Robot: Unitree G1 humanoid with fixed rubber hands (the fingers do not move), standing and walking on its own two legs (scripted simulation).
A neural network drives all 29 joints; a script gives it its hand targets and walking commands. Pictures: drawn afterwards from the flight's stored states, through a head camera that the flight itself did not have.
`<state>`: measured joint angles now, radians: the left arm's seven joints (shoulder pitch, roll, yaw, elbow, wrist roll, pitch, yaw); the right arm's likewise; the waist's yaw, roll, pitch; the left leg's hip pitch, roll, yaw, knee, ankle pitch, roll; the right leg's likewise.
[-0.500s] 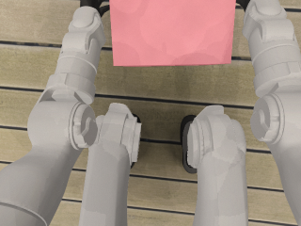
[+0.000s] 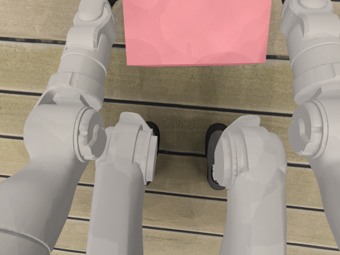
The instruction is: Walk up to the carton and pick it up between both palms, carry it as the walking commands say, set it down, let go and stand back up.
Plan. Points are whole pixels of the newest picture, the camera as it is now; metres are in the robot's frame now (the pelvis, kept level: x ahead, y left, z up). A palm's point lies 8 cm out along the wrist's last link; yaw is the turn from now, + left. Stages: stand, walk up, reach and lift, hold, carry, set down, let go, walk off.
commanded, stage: set down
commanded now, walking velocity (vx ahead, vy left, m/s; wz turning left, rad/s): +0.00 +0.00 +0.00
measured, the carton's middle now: (193, 4) +0.54 -0.02 -0.24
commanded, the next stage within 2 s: let go in 1.80 s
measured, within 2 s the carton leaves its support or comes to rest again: neither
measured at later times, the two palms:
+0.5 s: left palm out of the picture +0.54 +0.17 -0.17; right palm out of the picture +0.55 -0.23 -0.17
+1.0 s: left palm out of the picture +0.54 +0.17 -0.02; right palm out of the picture +0.56 -0.23 -0.02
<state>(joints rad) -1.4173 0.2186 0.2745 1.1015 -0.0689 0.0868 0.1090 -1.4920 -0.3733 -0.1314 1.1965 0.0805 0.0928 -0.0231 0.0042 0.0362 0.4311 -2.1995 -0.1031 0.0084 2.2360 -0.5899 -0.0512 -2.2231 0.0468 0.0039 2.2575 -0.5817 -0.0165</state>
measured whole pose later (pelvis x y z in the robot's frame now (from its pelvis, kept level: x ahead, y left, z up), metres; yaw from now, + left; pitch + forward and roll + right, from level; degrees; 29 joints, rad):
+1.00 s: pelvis +0.01 +0.00 +0.09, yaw -1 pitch +44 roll +3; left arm -1.20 0.25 0.25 0.87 -0.13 0.15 0.13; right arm -1.30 -0.44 -0.16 1.00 0.10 0.15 -0.01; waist 0.02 0.01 0.07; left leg -2.13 -0.05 0.01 1.91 -0.55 -0.02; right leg -2.15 0.04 0.01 1.93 -0.54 -0.02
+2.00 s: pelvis +0.06 +0.00 +0.32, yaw -2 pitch +43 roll +1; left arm -0.86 0.15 0.34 0.73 0.10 0.11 0.02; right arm -0.97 -0.28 -0.33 0.86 -0.11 0.11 0.06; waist 0.01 0.00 -0.06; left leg -1.41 -0.04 -0.02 0.94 -0.29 -0.01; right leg -1.43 0.05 0.04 0.95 -0.28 -0.01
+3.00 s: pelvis +0.13 +0.00 +0.41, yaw -2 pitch -5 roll +0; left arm 0.22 0.22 0.03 0.42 0.01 0.14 -0.08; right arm 0.23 -0.22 -0.04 0.41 0.00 0.14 0.07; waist 0.00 0.00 0.11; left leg -0.08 -0.03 -0.04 0.46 -0.29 0.01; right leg -0.08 0.04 0.04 0.45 -0.28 -0.02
